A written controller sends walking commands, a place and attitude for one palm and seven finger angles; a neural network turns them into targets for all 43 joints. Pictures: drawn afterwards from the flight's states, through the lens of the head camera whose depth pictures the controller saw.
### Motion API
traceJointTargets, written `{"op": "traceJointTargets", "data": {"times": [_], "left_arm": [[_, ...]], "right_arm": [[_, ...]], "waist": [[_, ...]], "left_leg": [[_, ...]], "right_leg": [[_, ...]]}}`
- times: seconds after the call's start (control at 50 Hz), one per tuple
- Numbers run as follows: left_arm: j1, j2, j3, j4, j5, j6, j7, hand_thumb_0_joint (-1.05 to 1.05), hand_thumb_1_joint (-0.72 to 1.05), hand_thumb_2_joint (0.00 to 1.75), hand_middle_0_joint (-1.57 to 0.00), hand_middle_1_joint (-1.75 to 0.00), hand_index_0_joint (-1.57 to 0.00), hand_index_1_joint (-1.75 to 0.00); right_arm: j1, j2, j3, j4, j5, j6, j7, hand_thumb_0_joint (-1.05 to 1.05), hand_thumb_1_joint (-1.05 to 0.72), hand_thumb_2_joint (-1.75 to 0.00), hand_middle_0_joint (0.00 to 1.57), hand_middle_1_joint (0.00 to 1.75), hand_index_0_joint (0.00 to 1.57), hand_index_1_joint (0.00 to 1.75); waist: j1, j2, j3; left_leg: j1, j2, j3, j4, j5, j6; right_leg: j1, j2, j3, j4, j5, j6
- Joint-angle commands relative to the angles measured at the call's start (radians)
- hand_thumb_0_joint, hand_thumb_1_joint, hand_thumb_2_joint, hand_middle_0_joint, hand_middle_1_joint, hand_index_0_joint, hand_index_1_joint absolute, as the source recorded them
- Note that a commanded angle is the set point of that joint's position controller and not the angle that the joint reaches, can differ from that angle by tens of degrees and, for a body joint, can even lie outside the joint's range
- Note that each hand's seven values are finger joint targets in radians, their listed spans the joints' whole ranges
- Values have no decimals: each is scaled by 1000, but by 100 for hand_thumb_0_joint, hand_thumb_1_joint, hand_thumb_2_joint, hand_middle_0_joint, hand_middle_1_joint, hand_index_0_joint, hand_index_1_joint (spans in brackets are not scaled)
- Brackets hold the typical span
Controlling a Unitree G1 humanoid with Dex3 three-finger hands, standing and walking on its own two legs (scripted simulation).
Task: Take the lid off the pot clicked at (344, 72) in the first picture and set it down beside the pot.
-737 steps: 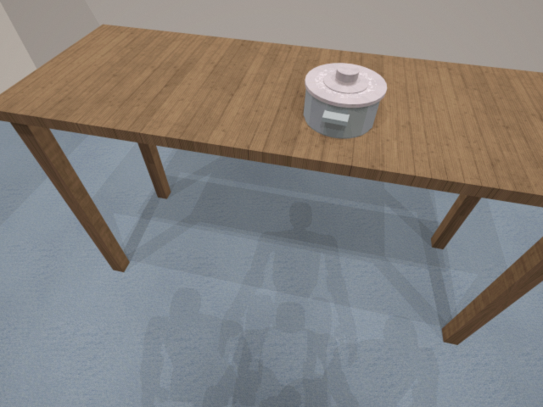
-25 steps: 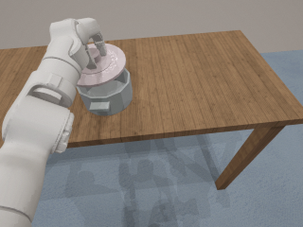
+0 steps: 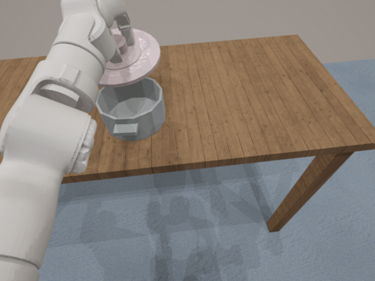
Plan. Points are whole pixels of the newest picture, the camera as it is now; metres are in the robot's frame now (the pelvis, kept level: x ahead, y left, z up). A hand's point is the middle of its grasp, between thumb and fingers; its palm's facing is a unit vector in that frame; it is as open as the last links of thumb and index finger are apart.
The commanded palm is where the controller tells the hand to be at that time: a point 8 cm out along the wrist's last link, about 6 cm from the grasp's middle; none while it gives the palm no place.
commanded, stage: lift the lid straight up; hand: left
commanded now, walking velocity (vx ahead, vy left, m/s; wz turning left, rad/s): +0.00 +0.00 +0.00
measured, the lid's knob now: (115, 45) +0.53 +0.10 +0.24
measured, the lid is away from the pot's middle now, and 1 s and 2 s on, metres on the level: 0.00 0.06 0.17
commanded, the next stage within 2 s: move the lid sideways beside the pot in 0.54 s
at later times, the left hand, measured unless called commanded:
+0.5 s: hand (101, 25) +0.51 +0.11 +0.28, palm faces -0.23 -0.13 -0.96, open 7.6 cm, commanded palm +0.51 +0.11 +0.35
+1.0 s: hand (76, 29) +0.52 +0.16 +0.28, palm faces -0.22 -0.06 -0.97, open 7.6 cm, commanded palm +0.51 +0.16 +0.35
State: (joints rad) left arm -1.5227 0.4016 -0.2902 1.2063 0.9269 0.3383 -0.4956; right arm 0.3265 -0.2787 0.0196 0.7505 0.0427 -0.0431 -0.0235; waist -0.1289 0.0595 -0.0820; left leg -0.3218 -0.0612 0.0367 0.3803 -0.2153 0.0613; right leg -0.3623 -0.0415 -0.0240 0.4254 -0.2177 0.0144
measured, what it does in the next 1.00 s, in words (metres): stands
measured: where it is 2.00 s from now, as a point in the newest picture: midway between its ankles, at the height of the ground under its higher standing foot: outside the picture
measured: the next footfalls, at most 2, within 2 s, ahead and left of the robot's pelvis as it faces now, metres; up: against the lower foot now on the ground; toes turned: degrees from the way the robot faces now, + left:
none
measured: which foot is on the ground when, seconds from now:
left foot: down 0.00-1.00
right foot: down 0.00-1.00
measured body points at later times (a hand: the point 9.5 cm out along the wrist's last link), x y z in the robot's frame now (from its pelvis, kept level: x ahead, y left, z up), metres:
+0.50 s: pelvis +0.01 -0.01 +0.00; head +0.05 -0.03 +0.45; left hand +0.52 +0.11 +0.34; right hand +0.06 -0.28 -0.13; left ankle -0.02 +0.08 -0.74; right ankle -0.01 -0.13 -0.74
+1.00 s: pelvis +0.01 +0.00 +0.00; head +0.06 -0.02 +0.45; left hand +0.52 +0.16 +0.33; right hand +0.05 -0.27 -0.13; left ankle -0.02 +0.08 -0.74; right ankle -0.01 -0.13 -0.74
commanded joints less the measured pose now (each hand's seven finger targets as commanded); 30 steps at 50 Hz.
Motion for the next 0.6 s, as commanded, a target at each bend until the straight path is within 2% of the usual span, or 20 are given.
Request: {"op": "traceJointTargets", "data": {"times": [0.0, 0.04, 0.08, 0.12, 0.14, 0.16, 0.2, 0.22, 0.24, 0.26, 0.28, 0.3, 0.34, 0.36, 0.4, 0.44, 0.5, 0.54, 0.56, 0.58], "left_arm": [[-699, 275, 65, -172, 48, 7, 59, 0, 67, 89, -84, -113, -86, -108], [-718, 243, 48, -213, 28, 2, 65, 0, 67, 89, -84, -113, -86, -108], [-747, 234, 34, -228, 53, 3, 63, 0, 67, 89, -84, -113, -86, -108], [-739, 274, 57, -221, 67, 9, 59, 0, 67, 89, -84, -113, -86, -108], [-682, 280, 73, -194, 46, 12, 60, 0, 67, 89, -84, -113, -86, -108], [-707, 320, 88, -199, 71, 17, 56, 0, 67, 89, -84, -113, -86, -108], [-681, 328, 88, -146, 72, 36, 48, 0, 67, 89, -84, -113, -86, -108], [-710, 298, 62, -164, 68, 39, 46, 0, 67, 89, -84, -113, -86, -108], [-717, 222, 25, -204, 36, 31, 48, 0, 67, 89, -84, -113, -86, -108], [-756, 279, 48, -260, 61, 27, 47, 0, 67, 89, -84, -113, -86, -108], [-762, 259, 34, -245, 64, 28, 43, 0, 67, 89, -84, -113, -86, -108], [-773, 287, 50, -272, 69, 28, 42, 0, 67, 89, -84, -113, -86, -108], [-727, 220, 18, -222, 49, 36, 36, 0, 67, 89, -84, -113, -86, -108], [-734, 271, 42, -238, 70, 38, 32, 0, 67, 89, -84, -113, -86, -108], [-709, 289, 53, -210, 73, 48, 28, 0, 67, 89, -84, -113, -86, -108], [-679, 218, 21, -186, 43, 50, 25, 0, 67, 89, -84, -113, -86, -108], [-736, 225, 10, -219, 59, 52, 22, 0, 67, 89, -84, -113, -86, -108], [-751, 214, 11, -253, 34, 43, 27, 0, 67, 89, -84, -113, -86, -108], [-778, 279, 37, -286, 63, 39, 27, 0, 67, 89, -84, -113, -86, -108], [-774, 296, 50, -268, 68, 39, 26, 0, 67, 89, -84, -113, -86, -108]], "right_arm": [[39, -145, -39, -77, 2, -37, -15, 0, -90, -90, 20, 30, 20, 30], [33, -146, -40, -86, 4, -41, -16, 0, -90, -90, 20, 30, 20, 30], [31, -138, -40, -86, -1, -47, -13, 0, -90, -90, 20, 30, 20, 30], [34, -138, -41, -87, -4, -52, -11, 0, -90, -90, 20, 30, 20, 30], [45, -147, -42, -88, -4, -44, -13, 0, -90, -90, 20, 30, 20, 30], [35, -144, -38, -87, -4, -42, -13, 0, -90, -90, 20, 30, 20, 30], [30, -147, -34, -89, 2, -31, -17, 0, -90, -90, 20, 30, 20, 30], [23, -146, -32, -90, 7, -30, -17, 0, -90, -90, 20, 30, 20, 30], [25, -147, -38, -95, 10, -30, -14, 0, -90, -90, 20, 30, 20, 30], [17, -139, -38, -100, 1, -38, -11, 0, -90, -90, 20, 30, 20, 30], [10, -138, -36, -101, 3, -39, -12, 0, -90, -90, 20, 30, 20, 30], [20, -137, -37, -100, -2, -43, -12, 0, -90, -90, 20, 30, 20, 30], [27, -141, -40, -92, 4, -35, -13, 0, -90, -90, 20, 30, 20, 30], [23, -139, -38, -92, 1, -35, -11, 0, -90, -90, 20, 30, 20, 30], [15, -143, -35, -91, 1, -25, -12, 0, -90, -90, 20, 30, 20, 30], [11, -146, -36, -93, 8, -15, -13, 0, -90, -90, 20, 30, 20, 30], [-7, -141, -32, -93, 10, -12, -14, 0, -90, -90, 20, 30, 20, 30], [2, -144, -35, -93, 9, -14, -17, 0, -90, -90, 20, 30, 20, 30], [-8, -138, -34, -100, 5, -19, -17, 0, -90, -90, 20, 30, 20, 30], [-12, -136, -32, -101, 3, -18, -21, 0, -90, -90, 20, 30, 20, 30]], "waist": [[-18, -127, -403], [-14, -57, -444], [-15, -48, -469], [-6, -58, -481], [-2, -68, -474], [-1, -102, -474], [-6, -149, -430], [-11, -128, -421], [-17, -68, -444], [-4, -73, -483], [-11, -47, -475], [-6, -46, -502], [-21, -26, -465], [-10, -74, -474], [-13, -97, -457], [-21, -75, -438], [-29, -96, -438], [-29, -43, -467], [-19, -67, -510], [-18, -56, -513]], "left_leg": [[243, 14, -81, 9, 328, 4], [272, 20, -82, 15, 405, -3], [300, 22, -87, 27, 435, -4], [301, 22, -86, 29, 458, -5], [282, 23, -82, 28, 480, -5], [260, 18, -76, 26, 443, 0], [206, 11, -58, 15, 386, 14], [210, 10, -56, 14, 397, 14], [259, 20, -64, 21, 469, 9], [285, 19, -71, 34, 478, 8], [293, 21, -75, 37, 493, 7], [309, 20, -78, 42, 514, 8], [312, 25, -75, 42, 544, 5], [296, 21, -78, 44, 517, 6], [266, 13, -65, 42, 486, 14], [259, 16, -59, 36, 480, 14], [271, 13, -65, 41, 456, 18], [300, 18, -69, 45, 503, 13], [304, 13, -74, 52, 485, 13], [293, 10, -67, 54, 486, 17]], "right_leg": [[103, 61, 3, -25, 313, -52], [110, 52, 6, -21, 349, -55], [95, 58, 10, -17, 350, -52], [117, 58, 13, -13, 365, -52], [143, 54, 11, -21, 394, -53], [159, 57, 15, -15, 398, -49], [177, 55, 17, -22, 407, -46], [165, 54, 16, -23, 416, -46], [143, 49, 12, -27, 427, -48], [156, 53, 18, -19, 431, -45], [134, 54, 18, -19, 420, -47], [149, 55, 19, -16, 432, -47], [121, 53, 12, -31, 432, -47], [142, 58, 13, -20, 434, -44], [157, 55, 14, -21, 448, -44], [143, 49, 10, -31, 440, -45], [126, 55, 9, -27, 427, -41], [134, 49, 9, -30, 447, -44], [156, 53, 18, -18, 449, -42], [170, 51, 21, -15, 461, -43]]}}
